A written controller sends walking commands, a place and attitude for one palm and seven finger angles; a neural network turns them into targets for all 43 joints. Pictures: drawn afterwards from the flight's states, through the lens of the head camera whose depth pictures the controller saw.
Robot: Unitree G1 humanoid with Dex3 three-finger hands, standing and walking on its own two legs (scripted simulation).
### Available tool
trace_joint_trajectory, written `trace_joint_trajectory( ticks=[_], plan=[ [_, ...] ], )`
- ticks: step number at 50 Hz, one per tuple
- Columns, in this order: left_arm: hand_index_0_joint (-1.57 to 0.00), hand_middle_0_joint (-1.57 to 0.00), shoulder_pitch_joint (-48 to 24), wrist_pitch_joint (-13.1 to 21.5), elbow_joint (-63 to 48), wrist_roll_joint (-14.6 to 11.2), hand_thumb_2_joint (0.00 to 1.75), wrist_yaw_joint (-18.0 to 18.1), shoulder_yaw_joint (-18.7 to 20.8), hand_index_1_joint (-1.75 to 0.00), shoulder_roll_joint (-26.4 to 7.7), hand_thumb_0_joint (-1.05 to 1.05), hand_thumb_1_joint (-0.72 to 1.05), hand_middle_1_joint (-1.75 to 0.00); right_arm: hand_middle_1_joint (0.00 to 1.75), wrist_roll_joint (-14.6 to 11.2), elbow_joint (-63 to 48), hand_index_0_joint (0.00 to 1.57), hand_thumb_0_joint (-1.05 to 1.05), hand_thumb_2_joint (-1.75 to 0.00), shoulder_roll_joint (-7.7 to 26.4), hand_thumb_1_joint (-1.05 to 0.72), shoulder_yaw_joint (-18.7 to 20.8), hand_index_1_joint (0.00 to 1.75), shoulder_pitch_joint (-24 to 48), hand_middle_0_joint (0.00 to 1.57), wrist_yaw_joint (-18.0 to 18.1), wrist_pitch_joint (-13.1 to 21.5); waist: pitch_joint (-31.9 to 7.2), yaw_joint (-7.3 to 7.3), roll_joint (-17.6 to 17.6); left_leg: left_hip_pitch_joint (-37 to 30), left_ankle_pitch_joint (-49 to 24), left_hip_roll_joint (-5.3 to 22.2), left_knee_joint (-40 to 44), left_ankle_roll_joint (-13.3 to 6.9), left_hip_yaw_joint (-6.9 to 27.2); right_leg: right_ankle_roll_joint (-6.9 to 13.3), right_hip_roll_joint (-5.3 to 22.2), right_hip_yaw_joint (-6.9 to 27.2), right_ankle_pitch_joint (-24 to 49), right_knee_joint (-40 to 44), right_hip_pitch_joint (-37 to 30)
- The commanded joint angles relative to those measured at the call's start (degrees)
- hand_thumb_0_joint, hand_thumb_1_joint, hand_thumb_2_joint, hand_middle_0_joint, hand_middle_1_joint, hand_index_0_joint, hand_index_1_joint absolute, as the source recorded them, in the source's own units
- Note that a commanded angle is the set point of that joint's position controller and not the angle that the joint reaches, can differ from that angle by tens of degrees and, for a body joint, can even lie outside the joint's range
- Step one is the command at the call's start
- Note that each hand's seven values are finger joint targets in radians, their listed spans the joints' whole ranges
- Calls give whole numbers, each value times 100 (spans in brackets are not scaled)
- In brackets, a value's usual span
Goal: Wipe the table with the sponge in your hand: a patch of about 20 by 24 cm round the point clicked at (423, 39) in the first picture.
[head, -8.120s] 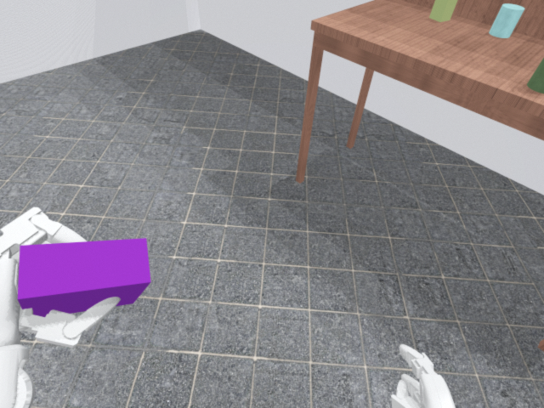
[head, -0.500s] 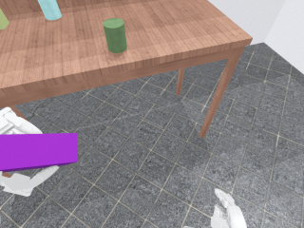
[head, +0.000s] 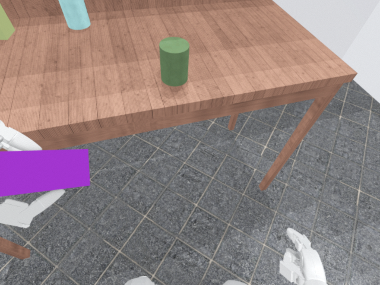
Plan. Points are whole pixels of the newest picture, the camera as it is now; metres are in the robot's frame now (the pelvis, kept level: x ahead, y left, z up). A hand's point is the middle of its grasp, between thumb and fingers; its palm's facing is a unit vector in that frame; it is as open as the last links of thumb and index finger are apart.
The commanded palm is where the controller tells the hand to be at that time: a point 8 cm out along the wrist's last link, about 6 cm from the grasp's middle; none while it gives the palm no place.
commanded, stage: take the last steps up to it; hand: left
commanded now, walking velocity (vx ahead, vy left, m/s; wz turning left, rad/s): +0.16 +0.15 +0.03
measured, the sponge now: (49, 171) +0.24 +0.22 +0.18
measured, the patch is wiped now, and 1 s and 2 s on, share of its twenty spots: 0.00 0.00 0.00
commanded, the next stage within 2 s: come to a stop and stand still in 0.06 s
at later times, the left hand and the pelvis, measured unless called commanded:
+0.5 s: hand (29, 152) +0.28 +0.26 +0.17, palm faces +0.39 -0.82 -0.43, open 9.4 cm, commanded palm +0.21 +0.31 +0.19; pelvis +0.05 +0.03 +0.01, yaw +1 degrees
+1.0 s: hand (9, 191) +0.21 +0.26 +0.17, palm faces +0.38 -0.82 -0.43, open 9.4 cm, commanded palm +0.16 +0.31 +0.19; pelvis +0.01 +0.03 +0.01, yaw +2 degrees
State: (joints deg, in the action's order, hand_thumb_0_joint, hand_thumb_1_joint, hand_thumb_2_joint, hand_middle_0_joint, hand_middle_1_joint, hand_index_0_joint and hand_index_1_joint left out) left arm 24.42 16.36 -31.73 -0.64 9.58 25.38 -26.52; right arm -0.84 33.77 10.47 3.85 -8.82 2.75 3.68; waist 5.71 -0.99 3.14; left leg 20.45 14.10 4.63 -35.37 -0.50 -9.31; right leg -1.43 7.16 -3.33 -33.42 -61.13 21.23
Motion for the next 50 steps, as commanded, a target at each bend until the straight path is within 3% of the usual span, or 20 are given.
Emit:
trace_joint_trajectory(
  ticks=[1,5,9,10,12,14,16,18,23,25,26,27,29,36,39,40,42,44,47,50],
  plan=[
    [-120,-120,235,240,-1187,-133,130,-20,410,-160,-407,0,10,-160,30,-78,-630,20,0,-90,753,-90,145,30,57,20,-74,330,-1231,105,-1692,-1308,-1600,1296,1418,-1066,1417,-40,-67,-135,411,-223,1068],
    [-120,-120,273,132,-1541,-147,130,-54,168,-160,-369,0,10,-160,30,-36,-643,20,0,-90,711,-90,-35,30,93,20,-99,524,-1234,76,-1848,-785,-1550,1054,1519,-831,988,-68,-317,-535,921,1312,43],
    [-120,-120,158,-71,-1346,-136,130,47,421,-160,-659,0,10,-160,30,-6,-597,20,0,-90,699,-90,-159,30,55,20,43,502,-1340,129,-1085,-802,-1073,1025,1011,-505,865,-36,-471,-622,1607,3065,-830],
    [-120,-120,113,-99,-1180,-127,130,57,394,-160,-576,0,10,-160,30,22,-597,20,0,-90,660,-90,-191,30,70,20,67,453,-1285,117,-827,-527,-860,928,726,-364,860,25,-316,-361,2135,3531,-1167],
    [-120,-120,-87,-167,-802,-123,130,82,467,-160,-671,0,10,-160,30,63,-651,20,0,-90,503,-90,-280,30,4,20,59,342,-1330,-58,575,187,147,93,-398,98,322,565,971,1419,4406,3857,-1626],
    [-120,-120,-350,-245,-602,-222,130,72,343,-160,-530,0,10,-160,30,-9,-650,20,0,-90,597,-90,-175,30,115,20,-37,332,-1185,14,1489,459,1598,-247,-1632,303,621,1130,1675,2091,5638,4038,-1548],
    [-120,-120,-126,-254,-399,-146,130,103,354,-160,-446,0,10,-160,30,26,-612,20,0,-90,480,-90,-306,30,267,20,-4,266,-1136,51,870,484,1635,-138,-1681,293,887,1150,1529,1358,6197,3741,-1651],
    [-120,-120,170,-220,-378,-59,130,107,345,-160,-401,0,10,-160,30,89,-650,20,0,-90,389,-90,-420,30,423,20,53,142,-1275,113,631,392,1336,-224,-1032,270,623,891,1083,564,6501,3472,-1948],
    [-120,-120,307,-187,-1346,-85,130,162,227,-160,-376,0,10,-160,30,127,-859,20,0,-90,516,-90,-275,30,295,20,138,-10,-1609,57,120,-524,-458,-358,838,262,358,517,600,154,5794,3018,-2065],
    [-120,-120,338,-159,-1838,-145,130,190,269,-160,-471,0,10,-160,30,97,-955,20,0,-90,703,-90,-171,30,235,20,173,19,-1712,63,-846,-1206,-2756,438,1237,65,966,155,124,-125,4122,2516,-1510],
    [-120,-120,394,-101,-2007,-117,130,169,270,-160,-524,0,10,-160,30,89,-1024,20,0,-90,790,-90,-123,30,210,20,138,64,-1627,145,-1536,-1427,-3929,940,1166,-143,1468,43,-214,-123,2400,2354,-901],
    [-120,-120,731,-99,-1632,-120,130,125,289,-160,-480,0,10,-160,30,82,-1009,20,0,-90,818,-90,-76,30,97,20,77,106,-1447,161,-1714,-1364,-4073,1220,1273,-313,1624,68,-388,-62,1016,2151,-554],
    [-120,-120,503,-56,-1697,-61,130,95,468,-160,-683,0,10,-160,30,191,-905,20,0,-90,753,-90,-128,30,237,20,40,152,-1032,143,-2318,-848,-3640,1300,1596,-497,1780,70,-472,-86,435,1676,-455],
    [-120,-120,211,-157,-976,-115,130,45,20,-160,-178,0,10,-160,30,28,-797,20,0,-90,844,-90,-94,30,-37,20,-43,337,-1267,20,-1501,-1265,-2898,908,978,-189,1178,19,-628,-191,1924,3634,-1086],
    [-120,-120,73,-224,-735,-99,130,43,58,-160,-285,0,10,-160,30,32,-803,20,0,-90,721,-90,-169,30,40,20,-24,268,-1477,-18,-433,-491,-1304,406,455,150,719,259,129,536,4320,3649,-1749],
    [-120,-120,92,-301,-636,-182,130,13,-90,-160,-137,0,10,-160,30,-12,-804,20,0,-90,692,-90,-127,30,-20,20,-17,256,-1442,-40,249,-490,-928,89,62,245,571,475,447,875,4690,3673,-1577],
    [-120,-120,96,-338,-613,-217,130,1,77,-160,-325,0,10,-160,30,1,-821,20,0,-90,635,-90,-190,30,136,20,-3,212,-1310,14,738,-150,467,-202,-431,254,704,770,882,1099,5036,3849,-1499],
    [-120,-120,51,-323,-824,-211,130,9,384,-160,-631,0,10,-160,30,29,-847,20,0,-90,604,-90,-240,30,331,20,39,157,-1104,112,587,-80,948,-224,-525,201,837,789,955,1155,4165,4048,-1124],
    [-120,-120,172,-293,-846,-213,130,11,330,-160,-499,0,10,-160,30,66,-812,20,0,-90,541,-90,-312,30,334,20,95,81,-939,66,460,-440,119,-217,326,164,749,638,599,736,3345,3974,-1020],
    [-120,-120,-30,-194,-1044,-214,130,12,234,-160,-443,0,10,-160,30,88,-825,20,0,-90,701,-90,-242,30,270,20,165,129,-943,109,-647,-841,-1204,347,1281,-7,1226,241,-111,346,2285,3466,-864]
  ],
)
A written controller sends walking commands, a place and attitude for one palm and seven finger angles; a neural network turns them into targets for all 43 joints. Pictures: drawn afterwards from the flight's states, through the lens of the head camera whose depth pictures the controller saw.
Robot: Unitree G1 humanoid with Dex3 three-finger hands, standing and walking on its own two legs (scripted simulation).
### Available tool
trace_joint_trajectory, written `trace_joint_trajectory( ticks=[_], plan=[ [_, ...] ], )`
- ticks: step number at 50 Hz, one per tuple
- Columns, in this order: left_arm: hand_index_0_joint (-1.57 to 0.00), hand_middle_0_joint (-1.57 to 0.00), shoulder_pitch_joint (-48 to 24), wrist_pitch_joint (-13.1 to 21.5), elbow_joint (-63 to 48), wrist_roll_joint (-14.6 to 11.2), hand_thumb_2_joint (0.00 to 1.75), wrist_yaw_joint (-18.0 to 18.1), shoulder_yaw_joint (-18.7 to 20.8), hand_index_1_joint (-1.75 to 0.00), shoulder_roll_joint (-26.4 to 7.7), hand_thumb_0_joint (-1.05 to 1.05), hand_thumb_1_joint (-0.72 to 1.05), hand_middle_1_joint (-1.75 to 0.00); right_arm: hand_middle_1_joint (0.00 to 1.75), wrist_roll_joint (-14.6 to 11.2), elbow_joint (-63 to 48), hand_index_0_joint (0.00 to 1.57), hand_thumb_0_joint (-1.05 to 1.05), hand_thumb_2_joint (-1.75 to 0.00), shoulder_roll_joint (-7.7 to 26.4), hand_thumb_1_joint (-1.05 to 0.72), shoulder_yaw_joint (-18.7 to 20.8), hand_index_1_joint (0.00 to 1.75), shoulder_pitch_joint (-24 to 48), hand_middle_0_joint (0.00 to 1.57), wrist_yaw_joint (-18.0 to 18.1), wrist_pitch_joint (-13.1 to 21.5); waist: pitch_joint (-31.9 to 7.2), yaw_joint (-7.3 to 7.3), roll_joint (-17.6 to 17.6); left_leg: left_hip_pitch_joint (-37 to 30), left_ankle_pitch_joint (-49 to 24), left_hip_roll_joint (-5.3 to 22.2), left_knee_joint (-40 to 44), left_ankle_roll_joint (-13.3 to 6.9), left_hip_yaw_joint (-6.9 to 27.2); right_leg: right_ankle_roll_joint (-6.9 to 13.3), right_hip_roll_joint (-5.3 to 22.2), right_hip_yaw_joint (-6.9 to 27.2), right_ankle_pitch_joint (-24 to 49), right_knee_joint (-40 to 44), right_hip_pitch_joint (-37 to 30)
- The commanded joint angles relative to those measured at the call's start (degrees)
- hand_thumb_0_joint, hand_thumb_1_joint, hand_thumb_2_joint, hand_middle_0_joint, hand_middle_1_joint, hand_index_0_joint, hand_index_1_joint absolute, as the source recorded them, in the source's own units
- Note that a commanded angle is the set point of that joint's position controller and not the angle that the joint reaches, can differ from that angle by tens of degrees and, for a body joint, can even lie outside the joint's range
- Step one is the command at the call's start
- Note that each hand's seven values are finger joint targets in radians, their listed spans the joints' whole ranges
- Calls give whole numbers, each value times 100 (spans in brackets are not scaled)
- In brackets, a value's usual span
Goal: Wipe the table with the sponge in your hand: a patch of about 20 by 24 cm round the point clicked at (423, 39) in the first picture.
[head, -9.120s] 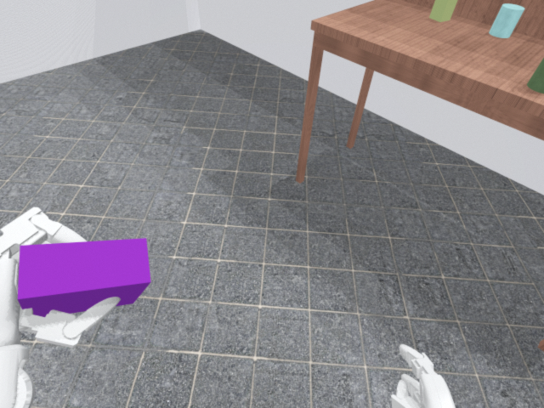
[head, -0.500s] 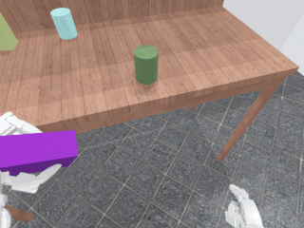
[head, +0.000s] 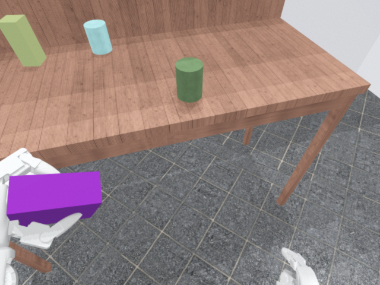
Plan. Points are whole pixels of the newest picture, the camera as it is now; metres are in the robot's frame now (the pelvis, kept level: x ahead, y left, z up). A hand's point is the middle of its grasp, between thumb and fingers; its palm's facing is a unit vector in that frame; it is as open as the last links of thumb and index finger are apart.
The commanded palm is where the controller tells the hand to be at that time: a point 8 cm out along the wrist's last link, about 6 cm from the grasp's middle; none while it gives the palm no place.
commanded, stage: come to a stop and stand still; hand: left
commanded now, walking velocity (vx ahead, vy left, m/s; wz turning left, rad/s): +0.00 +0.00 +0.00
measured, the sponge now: (69, 199) +0.22 +0.20 +0.15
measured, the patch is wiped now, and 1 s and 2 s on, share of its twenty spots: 0.00 0.00 0.00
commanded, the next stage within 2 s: look again from close up in 0.60 s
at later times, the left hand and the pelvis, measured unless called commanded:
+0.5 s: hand (18, 219) +0.18 +0.25 +0.17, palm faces +0.37 -0.84 -0.41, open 9.4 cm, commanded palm +0.13 +0.29 +0.19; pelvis -0.04 +0.01 +0.01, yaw -2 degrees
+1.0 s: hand (28, 208) +0.21 +0.26 +0.15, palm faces +0.28 -0.89 -0.37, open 9.4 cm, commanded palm +0.15 +0.30 +0.19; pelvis -0.02 +0.03 +0.01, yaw -3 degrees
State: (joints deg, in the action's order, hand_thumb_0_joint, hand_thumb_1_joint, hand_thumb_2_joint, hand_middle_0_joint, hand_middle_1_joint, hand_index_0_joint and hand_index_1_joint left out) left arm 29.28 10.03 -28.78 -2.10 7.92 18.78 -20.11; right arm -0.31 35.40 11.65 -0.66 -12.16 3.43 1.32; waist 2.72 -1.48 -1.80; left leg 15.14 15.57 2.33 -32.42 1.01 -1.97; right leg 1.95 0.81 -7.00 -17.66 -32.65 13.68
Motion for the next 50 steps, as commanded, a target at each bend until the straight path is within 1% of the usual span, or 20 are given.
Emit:
trace_joint_trajectory(
  ticks=[1,2,4,8,13,15,20,24,33,34,35,36,37,38,39,43,45,48,49,50],
  plan=[
    [-120,-120,-306,449,-1166,-54,130,162,826,-160,-1008,0,10,-160,30,13,-1009,20,0,-90,644,-90,238,30,561,20,97,384,-638,210,-392,-240,-1358,819,1111,-267,674,-184,334,677,490,583,-138],
    [-120,-120,-270,460,-1145,-36,130,160,814,-160,-985,0,10,-160,30,33,-989,20,0,-90,611,-90,196,30,569,20,97,389,-622,196,-859,47,-1291,953,1279,-383,865,-254,209,537,486,401,-267],
    [-120,-120,-608,516,-1244,6,130,163,702,-160,-940,0,10,-160,30,39,-965,20,0,-90,584,-90,180,30,631,20,89,466,-496,197,-1073,691,-651,1045,1526,-437,878,-266,166,485,167,169,-687],
    [-120,-120,-664,526,-1026,60,130,171,525,-160,-789,0,10,-160,30,16,-908,20,0,-90,635,-90,248,30,465,20,47,613,-630,183,-427,582,181,572,1005,-221,346,-188,380,841,529,811,-596],
    [-120,-120,-753,448,-1079,27,130,203,591,-160,-950,0,10,-160,30,64,-862,20,0,-90,591,-90,249,30,463,20,24,616,-518,124,322,14,421,138,243,-97,117,77,915,1497,-846,1698,359],
    [-120,-120,-752,427,-1111,12,130,220,690,-160,-1031,0,10,-160,30,83,-860,20,0,-90,572,-90,237,30,503,20,37,588,-433,111,393,-62,393,139,270,-96,197,103,921,1401,-1155,1780,518],
    [-120,-120,-630,422,-1010,-3,130,183,686,-160,-963,0,10,-160,30,68,-921,20,0,-90,598,-90,211,30,540,20,63,536,-201,133,-162,292,573,381,1083,-143,477,-80,445,965,-987,1413,248],
    [-120,-120,-625,484,-1007,31,130,172,660,-160,-897,0,10,-160,30,56,-928,20,0,-90,634,-90,201,30,514,20,49,601,-400,164,-508,675,790,611,1587,-202,678,-191,118,682,-220,911,-380],
    [-120,-120,-649,498,-1093,63,130,216,565,-160,-889,0,10,-160,30,59,-832,20,0,-90,605,-90,209,30,427,20,24,743,-759,176,-91,336,69,411,990,-150,334,-146,378,944,550,1075,-488],
    [-120,-120,-689,496,-1180,54,130,240,694,-160,-1027,0,10,-160,30,80,-807,20,0,-90,620,-90,222,30,447,20,32,753,-733,161,-23,266,134,343,879,-108,252,-112,434,1053,414,1198,-338],
    [-120,-120,-6330,961,-2248,798,130,125,4001,-160,-5580,0,10,-160,30,326,-687,20,0,-90,676,-90,390,30,-194,20,47,994,-131,461,1219,688,-384,147,-164,-175,-12,-405,643,1519,1474,1869,193],
    [-120,-120,-3253,708,866,298,130,-152,1747,-160,-2238,0,10,-160,30,153,-446,20,0,-90,98,-90,151,30,121,20,30,996,-1159,309,1352,118,-191,-450,-239,-192,66,213,1031,1545,1298,1469,-101],
    [-120,-120,-1827,712,510,56,130,-126,1395,-160,-1643,0,10,-160,30,20,-900,20,0,-90,376,-90,257,30,263,20,3,1043,-735,521,920,68,-286,-246,-75,-122,71,67,1060,1842,1234,1756,-172],
    [-120,-120,-1615,696,531,-30,130,-159,990,-160,-1241,0,10,-160,30,-7,-904,20,0,-90,560,-90,302,30,220,20,-31,1077,-959,414,481,-115,-169,-211,315,-148,155,195,1093,1671,784,1585,-434],
    [-120,-120,-1386,766,552,-147,130,-221,612,-160,-739,0,10,-160,30,-54,-938,20,0,-90,513,-90,281,30,456,20,-85,1196,-997,409,-401,-592,-236,-228,617,-150,112,217,873,1616,314,1479,-107],
    [-120,-120,-766,792,-556,-85,130,-219,272,-160,-759,0,10,-160,30,-42,-1027,20,0,-90,615,-90,206,30,500,20,-230,1173,-585,429,-416,343,654,183,1526,-338,636,-133,294,975,-563,1132,-431],
    [-120,-120,-850,749,-653,6,130,-151,493,-160,-926,0,10,-160,30,-49,-1114,20,0,-90,654,-90,193,30,604,20,-225,1199,-478,384,-32,850,1153,335,1839,-339,790,-176,126,705,-472,804,-741],
    [-120,-120,-1084,721,-814,32,130,-82,881,-160,-1194,0,10,-160,30,-6,-1169,20,0,-90,690,-90,233,30,549,20,-155,1169,-531,360,334,493,644,230,1585,-329,692,-163,89,812,-104,1074,-594],
    [-120,-120,-1374,732,-979,18,130,-31,1252,-160,-1590,0,10,-160,30,30,-1195,20,0,-90,702,-90,222,30,678,20,-123,1185,-383,316,86,329,705,222,1647,-263,584,-172,41,828,-221,1157,-350],
    [-120,-120,-1463,760,-957,27,130,-41,1092,-160,-1360,0,10,-160,30,65,-1160,20,0,-90,665,-90,191,30,627,20,-103,1173,-429,300,-128,472,804,224,1704,-293,668,-157,51,770,-184,1084,-531]
  ],
)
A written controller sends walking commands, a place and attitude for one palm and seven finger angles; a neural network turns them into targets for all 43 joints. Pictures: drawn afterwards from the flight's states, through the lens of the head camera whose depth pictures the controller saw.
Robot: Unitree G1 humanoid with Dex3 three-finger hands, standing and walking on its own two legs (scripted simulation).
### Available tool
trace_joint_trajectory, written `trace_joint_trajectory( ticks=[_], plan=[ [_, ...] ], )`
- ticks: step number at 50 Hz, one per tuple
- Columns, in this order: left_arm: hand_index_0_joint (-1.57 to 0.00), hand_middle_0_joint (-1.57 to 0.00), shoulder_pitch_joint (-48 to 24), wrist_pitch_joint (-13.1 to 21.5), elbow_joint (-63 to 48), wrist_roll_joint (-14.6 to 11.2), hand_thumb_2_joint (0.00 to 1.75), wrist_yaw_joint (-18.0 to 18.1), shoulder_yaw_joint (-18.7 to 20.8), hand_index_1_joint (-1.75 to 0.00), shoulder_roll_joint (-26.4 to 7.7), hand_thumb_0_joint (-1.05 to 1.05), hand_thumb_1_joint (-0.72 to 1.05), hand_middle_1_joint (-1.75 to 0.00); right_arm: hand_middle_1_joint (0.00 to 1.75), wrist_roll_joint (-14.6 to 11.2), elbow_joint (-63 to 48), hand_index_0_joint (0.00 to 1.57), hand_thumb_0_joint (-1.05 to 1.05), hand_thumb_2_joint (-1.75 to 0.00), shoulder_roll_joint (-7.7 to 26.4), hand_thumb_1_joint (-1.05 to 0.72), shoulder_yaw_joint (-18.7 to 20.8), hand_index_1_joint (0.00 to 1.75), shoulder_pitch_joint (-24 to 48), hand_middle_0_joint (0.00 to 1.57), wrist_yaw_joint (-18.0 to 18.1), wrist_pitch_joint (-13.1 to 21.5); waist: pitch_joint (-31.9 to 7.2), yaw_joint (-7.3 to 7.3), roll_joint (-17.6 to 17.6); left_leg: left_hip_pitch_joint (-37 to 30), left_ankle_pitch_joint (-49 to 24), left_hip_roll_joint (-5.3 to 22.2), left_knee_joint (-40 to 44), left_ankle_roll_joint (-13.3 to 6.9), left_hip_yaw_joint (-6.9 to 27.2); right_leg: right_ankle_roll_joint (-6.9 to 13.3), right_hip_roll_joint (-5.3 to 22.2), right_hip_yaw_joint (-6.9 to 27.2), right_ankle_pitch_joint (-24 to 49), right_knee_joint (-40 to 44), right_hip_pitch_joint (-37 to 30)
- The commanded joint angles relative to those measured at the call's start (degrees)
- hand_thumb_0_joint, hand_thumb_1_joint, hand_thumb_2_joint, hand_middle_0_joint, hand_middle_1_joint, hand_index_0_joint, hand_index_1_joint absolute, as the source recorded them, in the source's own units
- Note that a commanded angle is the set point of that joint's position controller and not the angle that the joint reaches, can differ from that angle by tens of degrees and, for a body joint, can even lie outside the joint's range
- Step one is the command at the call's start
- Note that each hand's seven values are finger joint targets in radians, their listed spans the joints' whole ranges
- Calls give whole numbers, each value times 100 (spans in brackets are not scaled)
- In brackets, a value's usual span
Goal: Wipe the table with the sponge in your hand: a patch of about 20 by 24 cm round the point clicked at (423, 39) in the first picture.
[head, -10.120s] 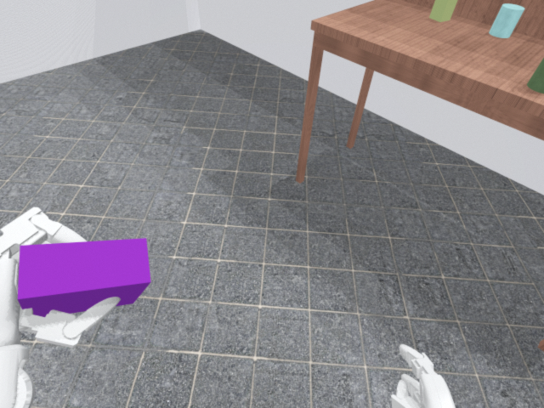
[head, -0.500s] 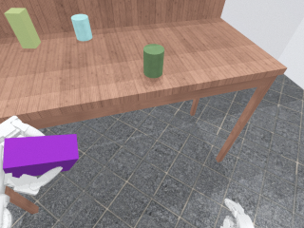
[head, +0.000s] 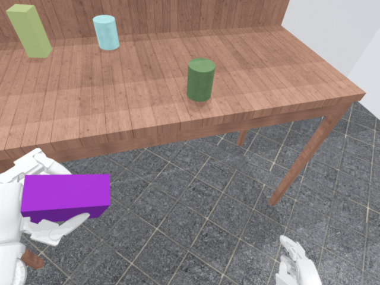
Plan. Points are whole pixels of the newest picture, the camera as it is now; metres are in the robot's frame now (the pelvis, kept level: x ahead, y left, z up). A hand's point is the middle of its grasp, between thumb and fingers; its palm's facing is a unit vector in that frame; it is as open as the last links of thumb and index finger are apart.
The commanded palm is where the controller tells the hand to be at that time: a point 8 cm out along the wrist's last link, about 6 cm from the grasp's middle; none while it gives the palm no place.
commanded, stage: shuffle to correct the standing spot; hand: left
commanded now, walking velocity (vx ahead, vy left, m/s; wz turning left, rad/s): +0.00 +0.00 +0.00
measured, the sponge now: (79, 199) +0.22 +0.21 +0.12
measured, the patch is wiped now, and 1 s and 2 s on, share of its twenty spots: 0.00 0.00 0.00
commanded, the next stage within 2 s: come to a stop and stand still in 1.40 s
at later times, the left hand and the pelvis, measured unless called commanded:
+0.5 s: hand (54, 146) +0.30 +0.27 +0.15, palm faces +0.37 -0.84 -0.39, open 9.4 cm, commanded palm +0.24 +0.30 +0.18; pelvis +0.07 +0.03 -0.02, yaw -2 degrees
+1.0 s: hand (72, 109) +0.38 +0.26 +0.17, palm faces +0.22 -0.82 -0.52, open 9.3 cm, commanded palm +0.32 +0.33 +0.18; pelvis +0.13 +0.07 -0.02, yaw -7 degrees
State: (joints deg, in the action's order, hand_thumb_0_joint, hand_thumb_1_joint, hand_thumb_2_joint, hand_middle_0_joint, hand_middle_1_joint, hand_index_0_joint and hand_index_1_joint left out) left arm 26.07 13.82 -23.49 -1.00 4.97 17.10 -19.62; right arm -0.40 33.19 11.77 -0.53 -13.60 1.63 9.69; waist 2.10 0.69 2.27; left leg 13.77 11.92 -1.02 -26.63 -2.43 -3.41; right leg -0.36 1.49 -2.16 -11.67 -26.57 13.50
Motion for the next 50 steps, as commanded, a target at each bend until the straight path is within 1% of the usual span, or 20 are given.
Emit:
trace_joint_trajectory(
  ticks=[1,4,10,19,25,27,29,30,31,33,34,35,36,37,40,44,47,48,49,50],
  plan=[
    [-120,-120,-1188,392,-1481,-75,130,257,1223,-160,-1340,0,10,-160,30,78,-925,20,0,-90,652,-90,181,30,711,20,86,335,-424,104,-807,564,1063,531,1122,60,814,100,-61,316,-574,426,-607],
    [-120,-120,-1556,413,-1797,-74,130,259,1126,-160,-1290,0,10,-160,30,108,-938,20,0,-90,656,-90,177,30,782,20,64,427,-722,67,-1168,-31,145,438,889,174,581,132,-107,277,178,382,-677],
    [-120,-120,-923,268,-1512,-67,130,226,569,-160,-725,0,10,-160,30,177,-867,20,0,-90,746,-90,225,30,693,20,-45,346,-1048,-2,-660,-256,-316,271,126,136,350,325,83,391,526,231,-724],
    [-120,-120,-846,230,-1482,-220,130,250,1319,-160,-1318,0,10,-160,30,70,-1120,20,0,-90,782,-90,254,30,790,20,-17,-126,-627,-56,-581,-8,-908,462,-47,77,424,410,10,260,920,-820,-289],
    [-120,-120,-682,284,-1974,-245,130,242,1117,-160,-1151,0,10,-160,30,20,-1149,20,0,-90,795,-90,300,30,675,20,-108,-144,-1089,-69,-735,-531,-2450,583,-750,95,217,447,85,143,1272,-1081,-384],
    [-120,-120,-547,287,-1971,-245,130,282,1198,-160,-1237,0,10,-160,30,2,-1150,20,0,-90,809,-90,326,30,687,20,-146,-180,-1219,21,-229,199,-2241,373,-1574,190,-49,678,385,660,2247,-919,-1145],
    [-120,-120,-472,323,-1831,-260,130,349,1252,-160,-1280,0,10,-160,30,-38,-1095,20,0,-90,822,-90,388,30,733,20,-196,-202,-1053,74,567,1505,-882,-27,-2619,328,-209,1250,1252,2076,3193,-592,-1879],
    [-120,-120,-586,408,-1944,-241,130,386,1256,-160,-1252,0,10,-160,30,-40,-1071,20,0,-90,818,-90,400,30,748,20,-242,-213,-871,138,630,2259,803,59,-2799,324,133,1528,1690,2642,3436,-567,-2261],
    [-120,-120,-613,465,-1969,-209,130,428,1376,-160,-1336,0,10,-160,30,-23,-999,20,0,-90,789,-90,361,30,718,20,-289,-243,-699,147,516,2431,1835,438,-2478,179,799,1438,1935,2767,3191,-737,-2030],
    [-120,-120,-693,441,-2023,-208,130,379,1375,-160,-1239,0,10,-160,30,-30,-862,20,0,-90,707,-90,341,30,476,20,-295,-362,-611,-210,-88,649,1220,549,-403,39,808,730,1297,1556,1809,-1475,-406],
    [-120,-120,-753,421,-2209,-229,130,342,1474,-160,-1326,0,10,-160,30,-34,-851,20,0,-90,791,-90,380,30,552,20,-206,-386,-667,-327,-1360,-725,-101,386,420,-5,729,292,221,437,1035,-2649,677],
    [-120,-120,-947,463,-2509,-198,130,308,1288,-160,-1251,0,10,-160,30,-42,-989,20,0,-90,831,-90,440,30,674,20,-220,-324,-806,-267,-2652,-1720,-1889,1267,577,-224,2011,1,-400,-245,-1817,-3883,2105],
    [-120,-120,-1026,534,-2480,-64,130,325,1290,-160,-1332,0,10,-160,30,-18,-1033,20,0,-90,728,-90,479,30,661,20,-235,-209,-944,-209,-2289,-1659,-2232,1519,484,-656,2130,127,-391,59,-2289,-4638,2280],
    [-120,-120,-934,506,-2262,-103,130,342,1381,-160,-1381,0,10,-160,30,84,-957,20,0,-90,740,-90,456,30,568,20,-236,-175,-775,-248,-2169,-1765,-2943,1596,548,-488,2382,155,-245,106,-2197,-5056,2680],
    [-120,-120,-654,352,-1832,-108,130,310,1146,-160,-1116,0,10,-160,30,8,-848,20,0,-90,769,-90,505,30,495,20,-236,-123,-442,-221,-709,-1442,-2975,1399,356,-624,1515,137,12,-50,-1617,-4503,2653],
    [-120,-120,-5,213,-1791,-186,130,307,1323,-160,-1214,0,10,-160,30,-18,-959,20,0,-90,751,-90,372,30,718,20,-209,-140,-521,-45,-1100,-711,-3043,1012,423,-339,483,145,5,-615,-702,-2238,1229],
    [-120,-120,412,94,-1618,-282,130,318,1438,-160,-1274,0,10,-160,30,-7,-1000,20,0,-90,739,-90,298,30,641,20,-139,-260,-1055,25,-710,-4,-2727,1003,-594,-102,404,196,-91,-771,149,-594,-604],
    [-120,-120,365,82,-1647,-278,130,323,1455,-160,-1284,0,10,-160,30,-34,-1032,20,0,-90,773,-90,310,30,696,20,-127,-305,-1254,100,-338,651,-1990,871,-1331,-38,370,280,102,-563,707,-156,-1561],
    [-120,-120,430,72,-1524,-259,130,350,1549,-160,-1434,0,10,-160,30,-45,-1053,20,0,-90,741,-90,329,30,711,20,-108,-339,-1491,99,467,1562,-786,442,-2682,48,85,687,1014,563,1135,-15,-2356],
    [-120,-120,279,150,-1494,-325,130,359,1781,-160,-1587,0,10,-160,30,-14,-1135,20,0,-90,749,-90,395,30,797,20,-128,-336,-1516,63,1222,2616,1681,-36,-4493,173,140,1376,2508,3010,1706,430,-2452]
  ],
)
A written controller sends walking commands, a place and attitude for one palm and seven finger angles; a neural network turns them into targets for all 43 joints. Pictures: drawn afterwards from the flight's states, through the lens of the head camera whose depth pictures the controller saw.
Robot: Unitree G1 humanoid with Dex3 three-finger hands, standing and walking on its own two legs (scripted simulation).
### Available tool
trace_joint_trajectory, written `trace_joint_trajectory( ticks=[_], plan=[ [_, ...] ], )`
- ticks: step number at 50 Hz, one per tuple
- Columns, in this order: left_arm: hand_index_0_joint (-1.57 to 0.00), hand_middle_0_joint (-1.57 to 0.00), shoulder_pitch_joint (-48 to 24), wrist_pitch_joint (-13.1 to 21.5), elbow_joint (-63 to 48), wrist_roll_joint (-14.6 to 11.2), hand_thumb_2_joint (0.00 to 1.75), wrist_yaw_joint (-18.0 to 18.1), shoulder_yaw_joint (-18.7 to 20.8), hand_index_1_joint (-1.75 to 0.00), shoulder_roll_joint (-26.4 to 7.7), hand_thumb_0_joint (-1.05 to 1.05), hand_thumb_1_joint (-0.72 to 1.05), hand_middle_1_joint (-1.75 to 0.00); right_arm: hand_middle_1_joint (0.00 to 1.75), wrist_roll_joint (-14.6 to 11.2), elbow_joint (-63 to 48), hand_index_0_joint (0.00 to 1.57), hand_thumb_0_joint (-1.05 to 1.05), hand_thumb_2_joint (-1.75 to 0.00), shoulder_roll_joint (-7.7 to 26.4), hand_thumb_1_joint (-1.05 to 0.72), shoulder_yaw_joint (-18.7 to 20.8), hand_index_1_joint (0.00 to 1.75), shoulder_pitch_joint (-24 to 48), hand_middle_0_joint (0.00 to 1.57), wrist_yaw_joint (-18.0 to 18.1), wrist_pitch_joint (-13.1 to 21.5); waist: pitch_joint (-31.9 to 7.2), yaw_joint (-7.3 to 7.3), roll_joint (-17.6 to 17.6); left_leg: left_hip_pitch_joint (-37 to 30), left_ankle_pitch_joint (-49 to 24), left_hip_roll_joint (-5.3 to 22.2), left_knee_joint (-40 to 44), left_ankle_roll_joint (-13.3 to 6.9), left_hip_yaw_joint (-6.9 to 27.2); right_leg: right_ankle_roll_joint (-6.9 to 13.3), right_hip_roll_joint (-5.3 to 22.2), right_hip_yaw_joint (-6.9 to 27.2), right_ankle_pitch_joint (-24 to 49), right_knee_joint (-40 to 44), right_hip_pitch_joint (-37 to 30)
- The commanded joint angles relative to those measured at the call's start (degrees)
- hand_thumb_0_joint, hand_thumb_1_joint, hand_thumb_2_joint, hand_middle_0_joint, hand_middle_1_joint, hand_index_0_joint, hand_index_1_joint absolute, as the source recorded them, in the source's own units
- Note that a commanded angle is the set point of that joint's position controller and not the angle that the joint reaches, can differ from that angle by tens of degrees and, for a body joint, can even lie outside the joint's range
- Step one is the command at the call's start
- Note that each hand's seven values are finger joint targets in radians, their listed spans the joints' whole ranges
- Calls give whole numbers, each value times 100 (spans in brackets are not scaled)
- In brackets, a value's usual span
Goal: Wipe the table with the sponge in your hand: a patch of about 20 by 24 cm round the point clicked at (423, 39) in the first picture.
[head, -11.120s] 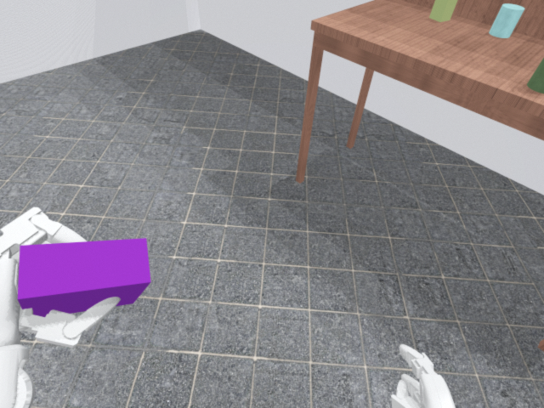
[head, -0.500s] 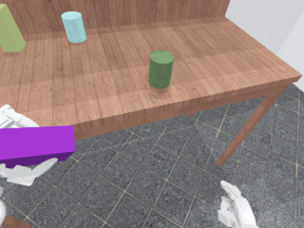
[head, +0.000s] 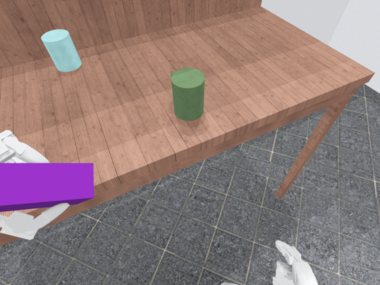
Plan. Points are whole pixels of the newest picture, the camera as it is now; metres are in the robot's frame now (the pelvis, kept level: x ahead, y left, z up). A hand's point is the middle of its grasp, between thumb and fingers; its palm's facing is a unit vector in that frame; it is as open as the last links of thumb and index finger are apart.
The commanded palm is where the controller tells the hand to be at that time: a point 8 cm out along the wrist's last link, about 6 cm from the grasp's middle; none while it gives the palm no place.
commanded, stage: shuffle to correct the standing spot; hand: left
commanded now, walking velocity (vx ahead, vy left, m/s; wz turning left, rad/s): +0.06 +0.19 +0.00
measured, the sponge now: (57, 187) +0.24 +0.20 +0.17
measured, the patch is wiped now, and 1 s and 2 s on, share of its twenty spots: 0.00 0.00 0.00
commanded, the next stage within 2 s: come to a stop and stand still in 0.40 s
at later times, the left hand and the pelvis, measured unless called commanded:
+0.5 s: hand out of the picture +0.23 +0.34 +0.20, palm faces +0.44 -0.80 -0.41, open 9.3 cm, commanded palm +0.17 +0.37 +0.20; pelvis +0.01 +0.09 +0.01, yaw +0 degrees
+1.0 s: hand out of the picture +0.22 +0.36 +0.18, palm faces +0.42 -0.83 -0.37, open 9.3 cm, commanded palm +0.16 +0.40 +0.20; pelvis +0.00 +0.11 +0.02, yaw +1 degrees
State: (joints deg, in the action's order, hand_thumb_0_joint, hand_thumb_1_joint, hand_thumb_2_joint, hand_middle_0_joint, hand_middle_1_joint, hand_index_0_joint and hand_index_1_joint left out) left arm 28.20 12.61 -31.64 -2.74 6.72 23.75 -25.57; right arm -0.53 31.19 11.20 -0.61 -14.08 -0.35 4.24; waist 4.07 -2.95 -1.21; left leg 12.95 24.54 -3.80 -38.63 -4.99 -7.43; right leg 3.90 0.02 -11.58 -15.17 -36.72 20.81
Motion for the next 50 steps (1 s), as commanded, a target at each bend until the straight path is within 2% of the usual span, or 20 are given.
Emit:
trace_joint_trajectory(
  ticks=[1,2,5,7,12,14,17,19,21,23,25,30,32,34,35,38,41,48,49,50],
  plan=[
    [-120,-120,-176,320,-664,-161,130,207,1174,-160,-920,0,10,-160,30,92,-857,20,0,-90,931,-90,406,30,735,20,47,173,-1365,382,1037,2750,549,607,-3913,558,1449,1158,3166,4473,1222,1853,-2259],
    [-120,-120,-150,347,-738,-108,130,197,1077,-160,-798,0,10,-160,30,87,-708,20,0,-90,938,-90,464,30,485,20,-29,104,-1123,295,651,2807,224,645,-4193,634,1529,1055,2946,4317,1165,1863,-1885],
    [-120,-120,-188,391,-966,-29,130,170,906,-160,-774,0,10,-160,30,62,-601,20,0,-90,664,-90,281,30,695,20,-76,-6,-941,369,33,2408,-372,915,-3979,671,1423,662,2225,2708,1876,1578,-996],
    [-120,-120,-488,390,-992,8,130,200,707,-160,-722,0,10,-160,30,98,-469,20,0,-90,643,-90,204,30,755,20,-13,63,-850,317,312,2209,-836,889,-3451,717,962,429,1868,1882,1565,1709,-728],
    [-120,-120,-741,244,-1063,51,130,320,543,-160,-743,0,10,-160,30,137,-473,20,0,-90,572,-90,202,30,783,20,222,362,-850,428,737,989,-937,675,-993,650,17,233,1611,1473,1015,1633,-556],
    [-120,-120,-665,175,-924,35,130,383,770,-160,-973,0,10,-160,30,99,-511,20,0,-90,550,-90,263,30,828,20,273,399,-956,472,1316,367,-750,596,-202,602,-100,180,1759,1595,898,1441,-537],
    [-120,-120,-705,145,-1012,25,130,369,692,-160,-718,0,10,-160,30,84,-604,20,0,-90,529,-90,293,30,695,20,292,361,-980,403,1127,-28,-1039,354,638,610,-332,1,1554,1247,370,1224,-631],
    [-120,-120,-567,118,-838,-52,130,315,724,-160,-721,0,10,-160,30,-10,-675,20,0,-90,679,-90,389,30,702,20,307,315,-861,328,692,-323,-936,602,1242,474,101,-219,1302,1176,-28,561,-376],
    [-120,-120,-586,184,-992,-5,130,287,606,-160,-495,0,10,-160,30,-73,-794,20,0,-90,858,-90,435,30,629,20,268,327,-795,356,-777,-110,-2043,1558,1652,26,1301,-533,414,542,-503,-696,-60],
    [-120,-120,-349,148,-682,81,130,239,664,-160,-576,0,10,-160,30,-42,-719,20,0,-90,801,-90,475,30,550,20,203,375,-752,335,-1294,-220,-3454,1780,1674,-238,1400,-490,209,494,-1468,-1582,453],
    [-120,-120,-587,183,-1073,82,130,209,527,-160,-536,0,10,-160,30,-7,-681,20,0,-90,738,-90,422,30,594,20,147,458,-880,321,-1597,-86,-3158,1707,1553,-348,1269,-453,286,557,-1386,-1556,270],
    [-120,-120,-1114,115,-1395,99,130,282,310,-160,-542,0,10,-160,30,-3,-591,20,0,-90,697,-90,170,30,796,20,167,610,-846,318,-618,551,-1731,1495,1410,104,1069,-433,88,685,231,944,-1308],
    [-120,-120,-1252,83,-1216,133,130,310,412,-160,-650,0,10,-160,30,50,-562,20,0,-90,647,-90,132,30,737,20,205,581,-884,295,-172,766,-906,1006,1183,386,740,-217,424,1375,866,1330,-1556],
    [-120,-120,-954,-38,-1011,-3,130,313,363,-160,-545,0,10,-160,30,15,-495,20,0,-90,676,-90,236,30,737,20,197,524,-946,331,948,136,-1021,578,273,560,432,198,1090,2292,738,1761,-902],
    [-120,-120,-959,-51,-884,-24,130,327,340,-160,-462,0,10,-160,30,35,-444,20,0,-90,619,-90,177,30,699,20,212,467,-926,312,892,108,-1014,597,361,562,528,315,1224,2152,662,1723,-879],
    [-120,-120,-871,-90,-658,-52,130,300,385,-160,-449,0,10,-160,30,69,-423,20,0,-90,624,-90,123,30,746,20,289,364,-879,322,22,-191,-1297,868,1391,501,812,-158,467,1286,-20,1315,-697],
    [-120,-120,-855,-128,-680,-17,130,243,223,-160,-345,0,10,-160,30,58,-525,20,0,-90,657,-90,104,30,891,20,340,318,-590,341,-801,312,-786,1623,2471,280,1860,-382,-21,905,-84,554,-901],
    [-120,-120,-750,-88,-1139,95,130,301,149,-160,-407,0,10,-160,30,62,-597,20,0,-90,704,-90,156,30,792,20,325,439,-901,367,-610,389,-1213,1218,1988,371,1091,-331,134,1051,748,1379,-1583],
    [-120,-120,-575,-106,-1064,64,130,323,251,-160,-512,0,10,-160,30,42,-578,20,0,-90,693,-90,140,30,852,20,322,446,-996,365,-457,331,-1260,1076,1821,417,896,-314,189,1087,963,1464,-1647],
    [-120,-120,-6409,499,-2236,936,130,179,3245,-160,-4730,0,10,-160,30,343,-451,20,0,-90,871,-90,343,30,42,20,317,716,50,556,362,837,-1974,1051,788,278,493,-663,513,1662,1415,2038,-394]
  ],
)
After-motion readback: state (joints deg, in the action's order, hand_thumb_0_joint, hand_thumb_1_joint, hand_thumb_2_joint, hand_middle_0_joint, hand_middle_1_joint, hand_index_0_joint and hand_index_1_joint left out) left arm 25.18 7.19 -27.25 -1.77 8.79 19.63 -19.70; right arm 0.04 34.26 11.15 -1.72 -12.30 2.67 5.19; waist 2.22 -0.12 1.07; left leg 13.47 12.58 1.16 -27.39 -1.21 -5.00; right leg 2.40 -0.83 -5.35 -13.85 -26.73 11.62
